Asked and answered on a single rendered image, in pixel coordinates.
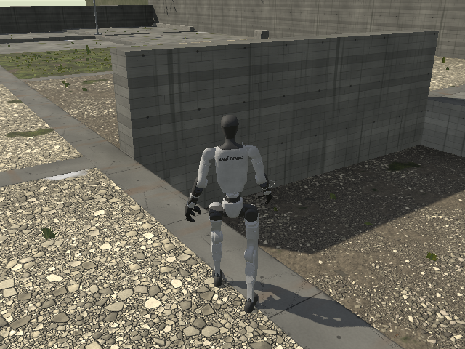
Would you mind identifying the left robot forearm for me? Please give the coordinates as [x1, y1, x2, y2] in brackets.
[187, 177, 203, 208]

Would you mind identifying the robot right upper arm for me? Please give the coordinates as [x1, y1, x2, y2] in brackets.
[246, 145, 267, 185]

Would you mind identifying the robot left upper arm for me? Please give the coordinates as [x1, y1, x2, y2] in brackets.
[196, 147, 216, 188]

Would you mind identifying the right robot shin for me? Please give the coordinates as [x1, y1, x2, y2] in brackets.
[245, 250, 258, 302]

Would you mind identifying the right robot forearm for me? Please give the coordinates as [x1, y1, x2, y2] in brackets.
[259, 173, 271, 195]

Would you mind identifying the left robot hand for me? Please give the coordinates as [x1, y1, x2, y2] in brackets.
[185, 204, 201, 222]

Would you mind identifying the right robot hand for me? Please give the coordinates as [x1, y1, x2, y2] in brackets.
[255, 192, 272, 205]

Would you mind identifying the left robot thigh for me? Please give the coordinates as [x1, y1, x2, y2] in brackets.
[209, 202, 223, 244]

